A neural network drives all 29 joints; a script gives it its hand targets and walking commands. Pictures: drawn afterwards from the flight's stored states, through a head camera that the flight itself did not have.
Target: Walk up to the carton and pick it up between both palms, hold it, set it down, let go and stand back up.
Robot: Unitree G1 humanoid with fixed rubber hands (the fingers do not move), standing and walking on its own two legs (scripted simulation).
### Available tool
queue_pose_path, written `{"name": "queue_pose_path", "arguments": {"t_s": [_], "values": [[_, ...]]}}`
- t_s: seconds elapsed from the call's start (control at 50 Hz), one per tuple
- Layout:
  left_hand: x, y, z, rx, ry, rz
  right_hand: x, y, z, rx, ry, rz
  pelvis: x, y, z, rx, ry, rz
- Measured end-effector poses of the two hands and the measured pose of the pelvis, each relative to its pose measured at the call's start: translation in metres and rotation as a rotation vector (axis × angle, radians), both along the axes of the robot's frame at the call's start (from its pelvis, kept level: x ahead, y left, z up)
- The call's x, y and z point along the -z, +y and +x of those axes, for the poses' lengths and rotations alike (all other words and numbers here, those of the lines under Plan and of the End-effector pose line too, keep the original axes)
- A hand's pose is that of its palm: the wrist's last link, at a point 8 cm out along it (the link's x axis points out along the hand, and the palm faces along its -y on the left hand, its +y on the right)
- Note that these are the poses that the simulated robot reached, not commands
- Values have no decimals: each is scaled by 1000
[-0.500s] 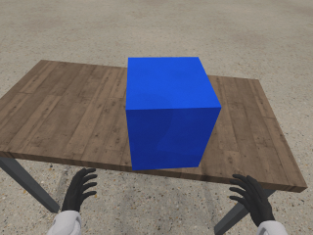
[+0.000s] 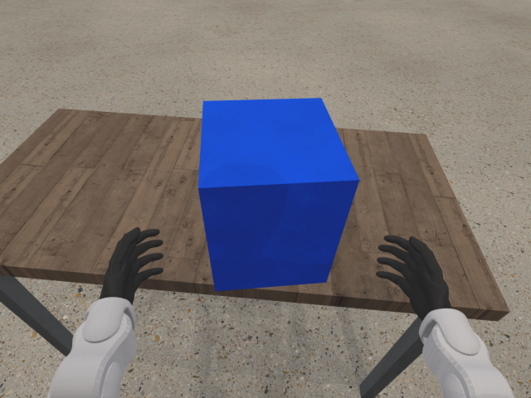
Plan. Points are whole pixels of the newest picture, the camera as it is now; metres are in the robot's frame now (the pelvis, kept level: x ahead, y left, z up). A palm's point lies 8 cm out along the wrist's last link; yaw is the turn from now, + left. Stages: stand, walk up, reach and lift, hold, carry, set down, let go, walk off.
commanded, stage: reach and lift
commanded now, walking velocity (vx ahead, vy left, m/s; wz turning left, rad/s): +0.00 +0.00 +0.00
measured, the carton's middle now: (267, 195) +0.44 +0.03 +0.08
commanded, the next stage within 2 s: none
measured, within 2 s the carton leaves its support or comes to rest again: neither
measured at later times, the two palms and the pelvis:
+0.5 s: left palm (122, 227) +0.31 +0.22 +0.13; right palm (427, 228) +0.34 -0.20 +0.13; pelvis +0.00 +0.00 +0.00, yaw +0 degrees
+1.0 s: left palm (122, 162) +0.37 +0.23 +0.19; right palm (426, 161) +0.41 -0.20 +0.20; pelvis -0.01 +0.00 +0.00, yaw +0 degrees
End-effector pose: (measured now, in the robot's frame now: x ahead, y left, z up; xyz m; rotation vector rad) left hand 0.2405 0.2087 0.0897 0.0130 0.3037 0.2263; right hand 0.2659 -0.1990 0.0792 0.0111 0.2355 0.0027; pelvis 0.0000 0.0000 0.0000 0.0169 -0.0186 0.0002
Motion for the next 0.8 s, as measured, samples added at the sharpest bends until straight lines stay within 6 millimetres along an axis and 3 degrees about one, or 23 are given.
{"name": "queue_pose_path", "arguments": {"t_s": [0.22, 0.48, 0.8], "values": [[-27, 4, 39, 0, -15, -10, -30, -2, 42, -23, -19, -19, 0, -1, -3, 5, 13, 1], [-42, 10, 66, -17, -15, -20, -51, -3, 74, -42, -19, -29, 1, 0, -4, 2, 42, -1], [-87, 11, 111, -5, -44, -15, -96, -2, 121, -44, -26, -24, 2, 2, -8, -1, 73, -5]]}}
